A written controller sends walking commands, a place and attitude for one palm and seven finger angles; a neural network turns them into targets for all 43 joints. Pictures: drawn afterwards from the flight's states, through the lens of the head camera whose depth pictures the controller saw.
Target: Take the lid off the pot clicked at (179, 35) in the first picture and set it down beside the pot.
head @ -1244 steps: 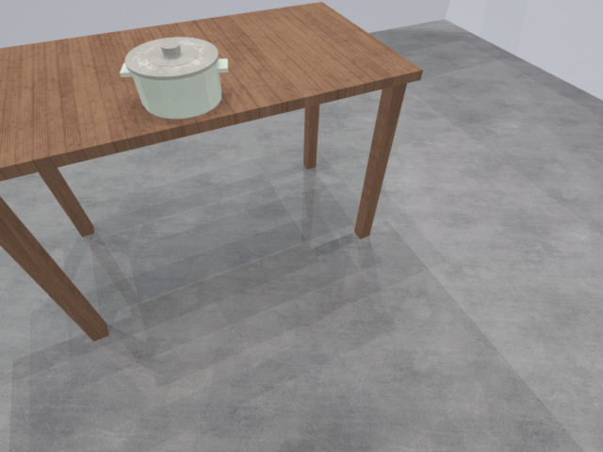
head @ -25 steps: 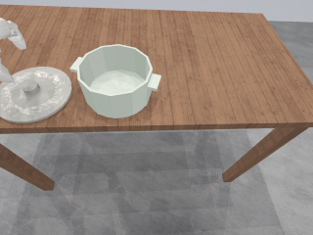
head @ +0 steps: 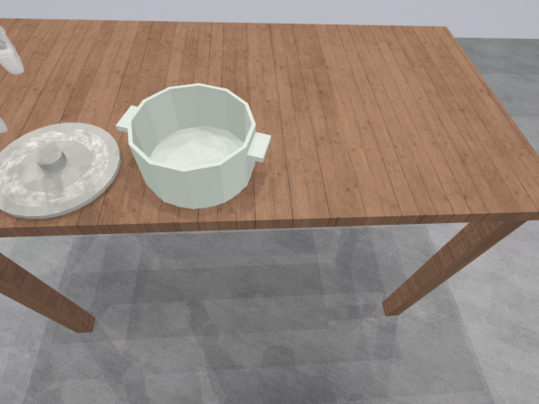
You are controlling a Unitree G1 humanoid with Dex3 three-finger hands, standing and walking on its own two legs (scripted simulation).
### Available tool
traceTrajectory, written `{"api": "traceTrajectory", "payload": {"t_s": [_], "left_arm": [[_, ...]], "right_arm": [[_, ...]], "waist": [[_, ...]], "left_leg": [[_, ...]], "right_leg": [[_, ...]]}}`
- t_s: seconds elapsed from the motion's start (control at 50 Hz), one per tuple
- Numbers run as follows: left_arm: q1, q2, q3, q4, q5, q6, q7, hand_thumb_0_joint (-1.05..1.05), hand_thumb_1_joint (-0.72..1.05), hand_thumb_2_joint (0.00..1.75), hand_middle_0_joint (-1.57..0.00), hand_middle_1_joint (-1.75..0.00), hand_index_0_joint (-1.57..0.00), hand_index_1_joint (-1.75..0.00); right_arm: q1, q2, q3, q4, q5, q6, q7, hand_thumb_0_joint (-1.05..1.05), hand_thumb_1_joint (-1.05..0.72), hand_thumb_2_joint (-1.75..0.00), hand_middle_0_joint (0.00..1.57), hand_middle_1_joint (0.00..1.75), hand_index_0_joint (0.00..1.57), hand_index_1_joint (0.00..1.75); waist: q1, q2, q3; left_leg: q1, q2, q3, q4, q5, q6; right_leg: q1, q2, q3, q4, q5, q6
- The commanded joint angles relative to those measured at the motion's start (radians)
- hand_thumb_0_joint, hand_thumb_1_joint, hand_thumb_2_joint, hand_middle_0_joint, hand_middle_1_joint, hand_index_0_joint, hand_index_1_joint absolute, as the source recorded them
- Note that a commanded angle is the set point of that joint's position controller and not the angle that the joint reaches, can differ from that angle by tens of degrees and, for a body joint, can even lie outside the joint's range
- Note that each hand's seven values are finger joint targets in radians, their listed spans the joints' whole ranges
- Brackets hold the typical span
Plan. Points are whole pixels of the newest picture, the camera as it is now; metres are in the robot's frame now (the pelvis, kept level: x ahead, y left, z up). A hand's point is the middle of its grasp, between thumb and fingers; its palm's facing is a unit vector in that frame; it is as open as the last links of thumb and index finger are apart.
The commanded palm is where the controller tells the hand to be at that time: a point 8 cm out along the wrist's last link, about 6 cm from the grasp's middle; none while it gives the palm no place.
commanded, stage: draw the hand back to the body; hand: left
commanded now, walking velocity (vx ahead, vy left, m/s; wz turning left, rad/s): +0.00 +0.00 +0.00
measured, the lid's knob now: (50, 158) +0.51 +0.35 +0.04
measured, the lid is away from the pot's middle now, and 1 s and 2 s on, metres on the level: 0.24 0.24 0.24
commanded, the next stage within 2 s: none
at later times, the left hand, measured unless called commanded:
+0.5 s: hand out of the picture +0.43 +0.31 +0.20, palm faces +0.00 -0.51 -0.86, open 11.0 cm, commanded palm +0.39 +0.33 +0.25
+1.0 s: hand out of the picture +0.37 +0.26 +0.24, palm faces +0.51 -0.84 -0.21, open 9.6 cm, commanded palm +0.31 +0.29 +0.24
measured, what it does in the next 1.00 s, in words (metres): stands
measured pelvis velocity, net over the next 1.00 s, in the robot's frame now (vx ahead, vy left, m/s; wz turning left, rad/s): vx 0.01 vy -0.04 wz -0.01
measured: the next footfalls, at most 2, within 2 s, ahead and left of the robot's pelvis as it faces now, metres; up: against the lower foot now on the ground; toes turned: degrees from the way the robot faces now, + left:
none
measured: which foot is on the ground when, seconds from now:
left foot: down 0.00-1.00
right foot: down 0.00-1.00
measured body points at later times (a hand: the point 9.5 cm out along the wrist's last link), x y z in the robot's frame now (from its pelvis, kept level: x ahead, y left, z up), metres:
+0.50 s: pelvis +0.00 +0.00 +0.01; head +0.05 +0.00 +0.45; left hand +0.43 +0.33 +0.25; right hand +0.13 -0.25 -0.11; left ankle -0.03 +0.08 -0.73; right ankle +0.00 -0.14 -0.73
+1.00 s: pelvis +0.01 -0.04 +0.02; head +0.02 -0.05 +0.47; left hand +0.34 +0.31 +0.25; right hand +0.16 -0.29 -0.09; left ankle -0.03 +0.08 -0.73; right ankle +0.00 -0.14 -0.73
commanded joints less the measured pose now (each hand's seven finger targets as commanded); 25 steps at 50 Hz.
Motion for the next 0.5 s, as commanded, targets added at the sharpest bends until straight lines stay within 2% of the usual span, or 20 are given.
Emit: {"api": "traceTrajectory", "payload": {"t_s": [0.0,0.04,0.06,0.08,0.1,0.12,0.16,0.18,0.22,0.24,0.28,0.3,0.32,0.34,0.36,0.4,0.42,0.44,0.46,0.48], "left_arm": [[-0.426,0.237,0.058,-0.26,-0.008,-0.013,0.037,0.0,-0.01,0.65,-0.35,-0.86,-0.35,-0.86],[-0.383,0.316,0.132,-0.278,-0.004,-0.019,0.043,0.0,-0.01,0.65,-0.35,-0.86,-0.35,-0.86],[-0.363,0.314,0.133,-0.299,-0.005,-0.021,0.044,0.0,-0.01,0.65,-0.35,-0.86,-0.35,-0.86],[-0.346,0.282,0.113,-0.296,-0.01,-0.018,0.042,0.0,-0.01,0.65,-0.35,-0.86,-0.35,-0.86],[-0.307,0.288,0.126,-0.341,-0.022,-0.02,0.043,0.0,-0.01,0.65,-0.35,-0.86,-0.35,-0.86],[-0.303,0.316,0.153,-0.379,-0.02,-0.017,0.045,0.0,-0.01,0.65,-0.35,-0.86,-0.35,-0.86],[-0.252,0.325,0.174,-0.42,-0.036,-0.015,0.045,0.0,-0.01,0.65,-0.35,-0.86,-0.35,-0.86],[-0.219,0.325,0.184,-0.42,-0.043,-0.014,0.044,0.0,-0.01,0.65,-0.35,-0.86,-0.35,-0.86],[-0.185,0.322,0.19,-0.462,-0.053,-0.007,0.044,0.0,-0.01,0.65,-0.35,-0.86,-0.35,-0.86],[-0.169,0.297,0.176,-0.449,-0.061,-0.002,0.043,0.0,-0.01,0.65,-0.35,-0.86,-0.35,-0.86],[-0.166,0.323,0.204,-0.524,-0.071,-0.002,0.043,0.0,-0.01,0.65,-0.35,-0.86,-0.35,-0.86],[-0.128,0.328,0.215,-0.55,-0.079,-0.002,0.046,0.0,-0.01,0.65,-0.35,-0.86,-0.35,-0.86],[-0.142,0.327,0.218,-0.614,-0.076,-0.003,0.047,0.0,-0.01,0.65,-0.35,-0.86,-0.35,-0.86],[-0.08,0.284,0.201,-0.559,-0.084,0.004,0.046,0.0,-0.01,0.65,-0.35,-0.86,-0.35,-0.86],[-0.061,0.301,0.221,-0.584,-0.093,0.007,0.044,0.0,-0.01,0.65,-0.35,-0.86,-0.35,-0.86],[-0.009,0.258,0.197,-0.62,-0.111,0.015,0.041,0.0,-0.01,0.65,-0.35,-0.86,-0.35,-0.86],[-0.123,-0.003,0.361,-0.677,-0.711,-0.061,0.215,0.0,-0.01,0.65,-0.35,-0.86,-0.35,-0.86],[-0.03,-0.028,0.307,-0.64,-0.762,-0.076,0.303,0.0,-0.01,0.65,-0.35,-0.86,-0.35,-0.86],[0.028,-0.06,0.338,-0.645,-0.849,-0.088,0.368,0.0,-0.01,0.65,-0.35,-0.86,-0.35,-0.86],[0.075,-0.003,0.414,-0.662,-0.898,-0.093,0.421,0.0,-0.01,0.65,-0.35,-0.86,-0.35,-0.86]], "right_arm": [[0.037,-0.165,-0.059,-0.097,-0.008,-0.015,-0.006,0.0,-0.9,-0.9,0.2,0.3,0.2,0.3],[0.034,-0.164,-0.057,-0.109,-0.015,-0.009,-0.001,0.0,-0.9,-0.9,0.2,0.3,0.2,0.3],[0.026,-0.161,-0.057,-0.122,-0.015,-0.005,0.001,0.0,-0.9,-0.9,0.2,0.3,0.2,0.3],[0.016,-0.157,-0.057,-0.127,-0.015,-0.003,0.002,0.0,-0.9,-0.9,0.2,0.3,0.2,0.3],[0.002,-0.16,-0.058,-0.137,-0.01,-0.001,0.005,0.0,-0.9,-0.9,0.2,0.3,0.2,0.3],[-0.002,-0.158,-0.057,-0.143,-0.015,0.0,0.009,0.0,-0.9,-0.9,0.2,0.3,0.2,0.3],[-0.018,-0.156,-0.057,-0.158,-0.016,0.0,0.011,0.0,-0.9,-0.9,0.2,0.3,0.2,0.3],[-0.021,-0.154,-0.057,-0.163,-0.016,-0.001,0.011,0.0,-0.9,-0.9,0.2,0.3,0.2,0.3],[-0.04,-0.154,-0.055,-0.172,-0.015,0.001,0.014,0.0,-0.9,-0.9,0.2,0.3,0.2,0.3],[-0.046,-0.152,-0.054,-0.17,-0.015,0.0,0.013,0.0,-0.9,-0.9,0.2,0.3,0.2,0.3],[-0.057,-0.154,-0.055,-0.18,-0.015,-0.001,0.013,0.0,-0.9,-0.9,0.2,0.3,0.2,0.3],[-0.074,-0.158,-0.054,-0.188,-0.014,-0.005,0.014,0.0,-0.9,-0.9,0.2,0.3,0.2,0.3],[-0.081,-0.149,-0.053,-0.192,-0.017,-0.007,0.017,0.0,-0.9,-0.9,0.2,0.3,0.2,0.3],[-0.083,-0.142,-0.053,-0.191,-0.018,-0.01,0.015,0.0,-0.9,-0.9,0.2,0.3,0.2,0.3],[-0.087,-0.147,-0.051,-0.19,-0.017,-0.008,0.017,0.0,-0.9,-0.9,0.2,0.3,0.2,0.3],[-0.108,-0.147,-0.051,-0.201,-0.015,-0.013,0.018,0.0,-0.9,-0.9,0.2,0.3,0.2,0.3],[0.049,-0.081,-0.059,-0.27,-0.014,-0.088,0.008,0.0,-0.9,-0.9,0.2,0.3,0.2,0.3],[-0.001,-0.114,-0.039,-0.242,-0.022,-0.115,-0.002,0.0,-0.9,-0.9,0.2,0.3,0.2,0.3],[-0.009,-0.12,-0.041,-0.244,-0.028,-0.139,-0.013,0.0,-0.9,-0.9,0.2,0.3,0.2,0.3],[-0.017,-0.132,-0.039,-0.229,-0.034,-0.153,-0.021,0.0,-0.9,-0.9,0.2,0.3,0.2,0.3]], "waist": [[0.009,0.144,-0.415],[0.025,0.117,-0.437],[0.028,0.122,-0.446],[0.024,0.12,-0.419],[0.031,0.138,-0.421],[0.039,0.135,-0.446],[0.045,0.123,-0.441],[0.045,0.108,-0.425],[0.049,0.118,-0.427],[0.043,0.113,-0.384],[0.053,0.096,-0.409],[0.058,0.126,-0.41],[0.061,0.146,-0.443],[0.055,0.114,-0.387],[0.061,0.107,-0.379],[0.062,0.117,-0.365],[0.034,0.099,-0.262],[0.046,0.095,-0.232],[0.058,0.057,-0.236],[0.079,0.017,-0.248]], "left_leg": [[0.32,0.005,-0.027,-0.028,0.641,-0.002],[0.303,0.005,-0.03,-0.029,0.638,0.002],[0.298,0.003,-0.029,-0.032,0.636,0.002],[0.289,0.003,-0.026,-0.039,0.608,0.003],[0.307,0.005,-0.024,-0.038,0.652,0.001],[0.315,0.008,-0.033,-0.041,0.654,-0.001],[0.311,0.005,-0.031,-0.046,0.642,0.007],[0.305,0.005,-0.029,-0.048,0.64,0.01],[0.314,0.007,-0.031,-0.052,0.65,0.006],[0.304,0.005,-0.027,-0.057,0.622,0.01],[0.313,0.004,-0.034,-0.07,0.6,0.011],[0.335,0.004,-0.038,-0.067,0.643,0.008],[0.36,0.006,-0.048,-0.067,0.669,0.004],[0.349,0.004,-0.045,-0.065,0.657,0.008],[0.337,0.008,-0.043,-0.079,0.629,0.004],[0.354,0.006,-0.043,-0.083,0.634,0.004],[0.499,0.07,-0.051,-0.115,0.508,-0.044],[0.541,0.096,-0.114,-0.154,0.415,-0.053],[0.522,0.097,-0.113,-0.171,0.37,-0.043],[0.483,0.084,-0.08,-0.171,0.369,-0.03]], "right_leg": [[0.123,0.053,-0.039,-0.011,0.256,-0.06],[0.159,0.051,-0.032,-0.004,0.269,-0.056],[0.169,0.049,-0.031,-0.003,0.27,-0.056],[0.163,0.048,-0.034,-0.009,0.256,-0.056],[0.175,0.048,-0.033,-0.011,0.277,-0.06],[0.186,0.046,-0.028,-0.006,0.269,-0.057],[0.206,0.043,-0.028,-0.014,0.276,-0.056],[0.21,0.044,-0.03,-0.016,0.279,-0.056],[0.217,0.04,-0.027,-0.018,0.276,-0.054],[0.204,0.042,-0.03,-0.027,0.271,-0.056],[0.231,0.039,-0.03,-0.028,0.262,-0.056],[0.23,0.039,-0.032,-0.03,0.274,-0.062],[0.235,0.036,-0.028,-0.027,0.27,-0.059],[0.212,0.039,-0.035,-0.035,0.259,-0.058],[0.225,0.036,-0.036,-0.039,0.251,-0.056],[0.222,0.036,-0.04,-0.046,0.249,-0.061],[0.105,0.026,-0.055,-0.067,0.149,-0.084],[0.083,0.031,-0.041,-0.074,0.071,-0.084],[0.11,0.026,-0.028,-0.083,0.063,-0.081],[0.184,0.024,-0.018,-0.091,0.114,-0.08]]}}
